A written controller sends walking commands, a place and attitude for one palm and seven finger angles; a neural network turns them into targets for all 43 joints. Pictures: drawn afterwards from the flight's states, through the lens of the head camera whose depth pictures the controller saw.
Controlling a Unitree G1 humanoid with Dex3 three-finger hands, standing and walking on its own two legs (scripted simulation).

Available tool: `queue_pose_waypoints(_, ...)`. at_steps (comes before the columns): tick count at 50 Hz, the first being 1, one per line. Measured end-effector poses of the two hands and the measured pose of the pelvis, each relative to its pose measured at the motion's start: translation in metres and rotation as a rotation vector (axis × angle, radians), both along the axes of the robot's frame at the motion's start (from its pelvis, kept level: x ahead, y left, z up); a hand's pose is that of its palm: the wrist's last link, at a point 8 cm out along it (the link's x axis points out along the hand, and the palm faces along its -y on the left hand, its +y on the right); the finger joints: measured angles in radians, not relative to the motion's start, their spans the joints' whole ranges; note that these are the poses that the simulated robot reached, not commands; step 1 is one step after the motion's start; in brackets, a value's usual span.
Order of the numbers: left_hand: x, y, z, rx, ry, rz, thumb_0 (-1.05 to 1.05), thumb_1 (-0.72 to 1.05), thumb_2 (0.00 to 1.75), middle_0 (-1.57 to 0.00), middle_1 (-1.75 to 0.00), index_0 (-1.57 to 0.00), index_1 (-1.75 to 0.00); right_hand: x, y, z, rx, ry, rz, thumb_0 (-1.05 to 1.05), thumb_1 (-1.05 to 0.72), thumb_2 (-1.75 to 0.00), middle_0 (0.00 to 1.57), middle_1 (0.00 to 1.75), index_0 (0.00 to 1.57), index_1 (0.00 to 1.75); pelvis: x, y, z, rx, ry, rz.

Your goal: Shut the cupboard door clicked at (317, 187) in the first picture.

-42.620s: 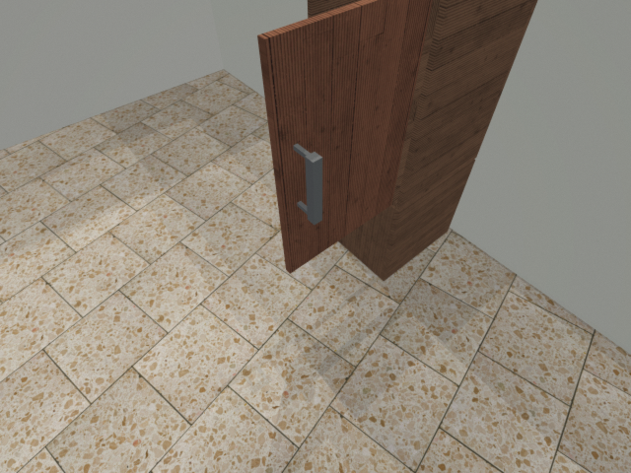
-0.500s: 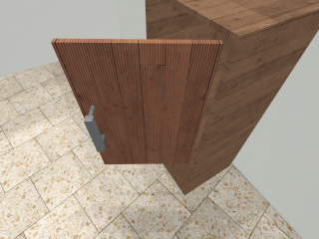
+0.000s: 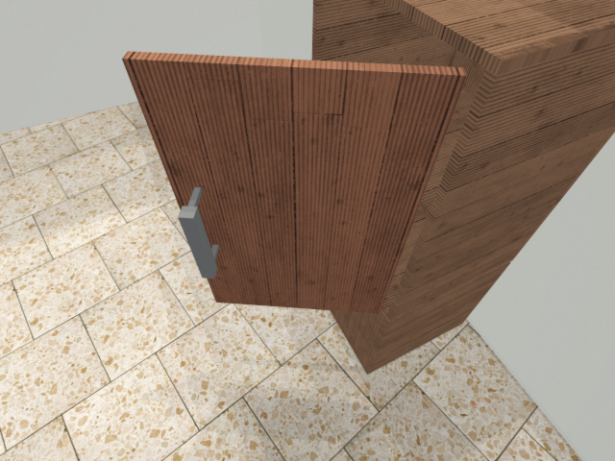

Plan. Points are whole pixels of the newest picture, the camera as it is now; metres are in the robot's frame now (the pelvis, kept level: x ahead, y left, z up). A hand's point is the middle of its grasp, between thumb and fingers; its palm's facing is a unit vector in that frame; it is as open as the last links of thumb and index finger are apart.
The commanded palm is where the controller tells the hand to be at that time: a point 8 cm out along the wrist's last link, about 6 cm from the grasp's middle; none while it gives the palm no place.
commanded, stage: come to a stop and stand still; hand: left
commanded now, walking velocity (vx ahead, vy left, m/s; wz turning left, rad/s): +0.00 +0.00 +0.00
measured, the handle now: (203, 235) +0.45 +0.22 -0.03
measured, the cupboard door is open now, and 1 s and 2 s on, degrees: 59 59 59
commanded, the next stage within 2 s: look again from close up in 1.04 s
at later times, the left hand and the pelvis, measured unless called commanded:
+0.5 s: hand out of the picture -0.05 +0.20 -0.16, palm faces +0.03 -0.98 -0.20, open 7.4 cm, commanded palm none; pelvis -0.06 +0.02 +0.01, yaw +1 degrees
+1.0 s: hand out of the picture -0.10 +0.19 -0.17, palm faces +0.09 -0.98 -0.15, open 7.4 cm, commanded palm none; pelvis -0.09 +0.03 +0.01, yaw +2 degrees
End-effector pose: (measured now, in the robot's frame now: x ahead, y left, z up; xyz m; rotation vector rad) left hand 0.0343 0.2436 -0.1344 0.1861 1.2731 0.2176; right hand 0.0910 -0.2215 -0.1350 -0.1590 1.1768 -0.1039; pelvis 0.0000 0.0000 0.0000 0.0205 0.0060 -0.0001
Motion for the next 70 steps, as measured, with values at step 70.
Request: queue_pose_waypoints(70, -0.175, 0.013, 0.002, -0.084, 0.125, 0.052, 0.01, 0.91, 0.89, -0.2, -0.29, -0.2, -0.3, -0.174, 0.017, 0.013, -0.062, 0.138, -0.007, 0.01, -0.91, -0.9, 0.19, 0.3, 0.19, 0.29, -0.113, 0.031, 0.014, -0.021, -0.024, 0.029)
